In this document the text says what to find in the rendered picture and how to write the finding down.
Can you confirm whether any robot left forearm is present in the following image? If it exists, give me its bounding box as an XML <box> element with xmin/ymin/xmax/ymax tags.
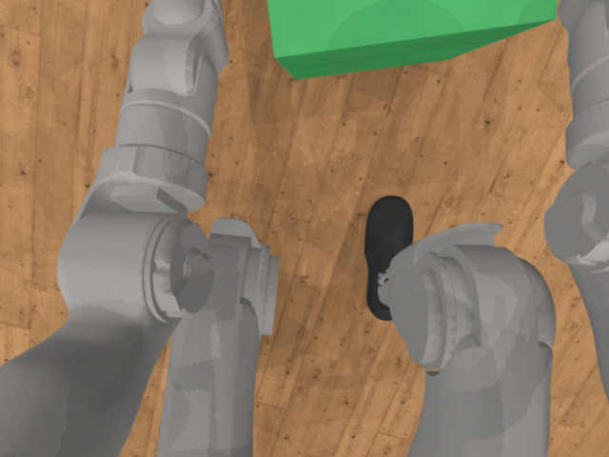
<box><xmin>57</xmin><ymin>0</ymin><xmax>229</xmax><ymax>284</ymax></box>

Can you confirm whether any robot right upper arm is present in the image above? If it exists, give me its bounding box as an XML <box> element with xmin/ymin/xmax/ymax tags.
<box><xmin>544</xmin><ymin>157</ymin><xmax>609</xmax><ymax>403</ymax></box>

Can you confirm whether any robot right forearm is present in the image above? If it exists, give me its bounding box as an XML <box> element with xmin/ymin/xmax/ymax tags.
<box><xmin>558</xmin><ymin>0</ymin><xmax>609</xmax><ymax>170</ymax></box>

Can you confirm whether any robot left upper arm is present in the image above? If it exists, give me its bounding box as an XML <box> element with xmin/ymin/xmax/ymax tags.
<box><xmin>0</xmin><ymin>211</ymin><xmax>215</xmax><ymax>457</ymax></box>

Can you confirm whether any robot left thigh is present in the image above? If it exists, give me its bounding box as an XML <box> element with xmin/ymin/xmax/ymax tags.
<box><xmin>156</xmin><ymin>233</ymin><xmax>280</xmax><ymax>457</ymax></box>

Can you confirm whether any robot right thigh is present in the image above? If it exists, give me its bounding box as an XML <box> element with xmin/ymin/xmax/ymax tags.
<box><xmin>402</xmin><ymin>245</ymin><xmax>553</xmax><ymax>457</ymax></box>

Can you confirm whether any robot thigh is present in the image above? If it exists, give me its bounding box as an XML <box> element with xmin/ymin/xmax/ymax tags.
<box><xmin>156</xmin><ymin>233</ymin><xmax>280</xmax><ymax>457</ymax></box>
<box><xmin>402</xmin><ymin>245</ymin><xmax>553</xmax><ymax>457</ymax></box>

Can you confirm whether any carton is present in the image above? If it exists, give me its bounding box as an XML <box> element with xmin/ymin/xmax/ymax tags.
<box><xmin>267</xmin><ymin>0</ymin><xmax>558</xmax><ymax>80</ymax></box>

